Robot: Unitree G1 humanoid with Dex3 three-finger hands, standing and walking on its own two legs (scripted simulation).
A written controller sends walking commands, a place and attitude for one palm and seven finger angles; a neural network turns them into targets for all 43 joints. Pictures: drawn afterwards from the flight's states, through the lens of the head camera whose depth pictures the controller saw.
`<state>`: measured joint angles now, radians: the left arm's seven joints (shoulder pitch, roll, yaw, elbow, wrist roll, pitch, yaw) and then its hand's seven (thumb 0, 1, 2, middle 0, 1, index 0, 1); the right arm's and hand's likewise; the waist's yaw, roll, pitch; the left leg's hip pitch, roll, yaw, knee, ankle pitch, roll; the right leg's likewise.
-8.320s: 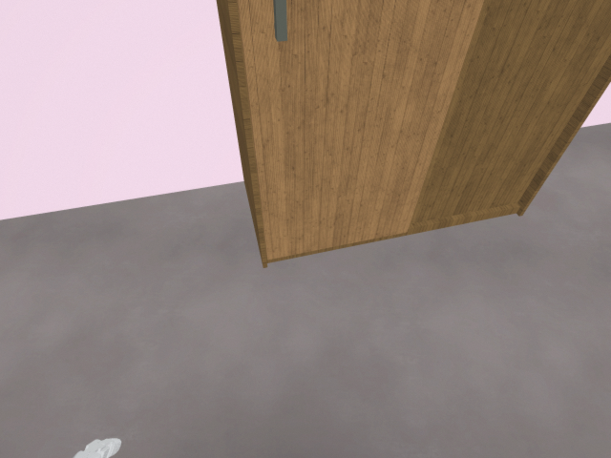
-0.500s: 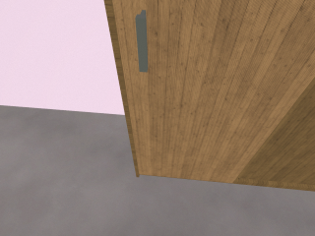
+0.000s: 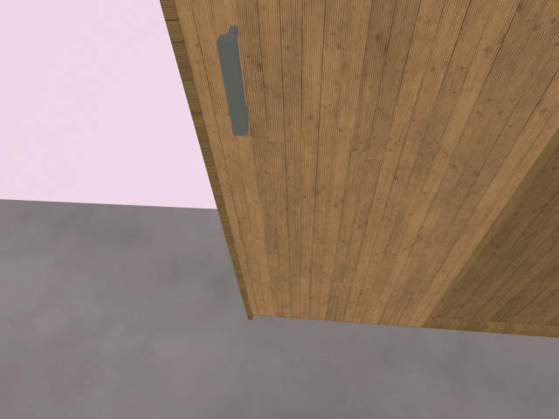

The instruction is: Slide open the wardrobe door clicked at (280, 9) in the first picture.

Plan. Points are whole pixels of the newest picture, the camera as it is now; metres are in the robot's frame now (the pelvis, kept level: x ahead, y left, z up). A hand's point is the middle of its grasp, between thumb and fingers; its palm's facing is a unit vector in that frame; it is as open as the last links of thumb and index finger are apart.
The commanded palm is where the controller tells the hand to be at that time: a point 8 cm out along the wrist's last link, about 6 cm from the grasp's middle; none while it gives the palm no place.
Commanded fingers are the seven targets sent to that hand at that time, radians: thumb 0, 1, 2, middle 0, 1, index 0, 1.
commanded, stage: look again from close up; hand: left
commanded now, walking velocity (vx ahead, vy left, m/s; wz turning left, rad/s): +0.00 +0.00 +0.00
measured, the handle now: (237, 82) +0.55 +0.09 +0.21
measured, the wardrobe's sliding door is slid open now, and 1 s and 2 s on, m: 0.00 0.00 0.00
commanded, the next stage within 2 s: shuffle to correct the standing spot in 0.78 s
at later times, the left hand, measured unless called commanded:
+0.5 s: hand out of the picture +0.02 +0.17 -0.17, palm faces +0.04 -0.97 -0.24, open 7.4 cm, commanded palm none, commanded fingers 0.00 0.90 0.90 -0.20 -0.30 -0.20 -0.30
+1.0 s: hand out of the picture +0.02 +0.17 -0.17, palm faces +0.05 -0.97 -0.22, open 7.4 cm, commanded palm none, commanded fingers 0.00 0.90 0.90 -0.20 -0.30 -0.20 -0.30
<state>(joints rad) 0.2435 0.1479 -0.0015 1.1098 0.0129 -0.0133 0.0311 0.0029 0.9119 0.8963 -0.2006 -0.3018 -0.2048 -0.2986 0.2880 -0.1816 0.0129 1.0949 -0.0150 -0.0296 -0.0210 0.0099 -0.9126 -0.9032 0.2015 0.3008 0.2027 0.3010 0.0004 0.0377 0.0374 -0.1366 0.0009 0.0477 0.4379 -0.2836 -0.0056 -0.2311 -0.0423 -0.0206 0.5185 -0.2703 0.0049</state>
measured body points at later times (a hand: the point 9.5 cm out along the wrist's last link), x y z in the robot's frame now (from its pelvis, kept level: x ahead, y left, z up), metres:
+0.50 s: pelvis +0.00 -0.02 +0.00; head +0.02 -0.03 +0.45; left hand +0.02 +0.22 -0.15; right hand +0.03 -0.25 -0.16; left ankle -0.03 +0.12 -0.74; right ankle +0.00 -0.12 -0.74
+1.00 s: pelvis +0.00 -0.02 +0.00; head +0.02 -0.02 +0.45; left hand +0.02 +0.22 -0.15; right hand +0.02 -0.25 -0.16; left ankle -0.03 +0.12 -0.74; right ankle +0.00 -0.12 -0.74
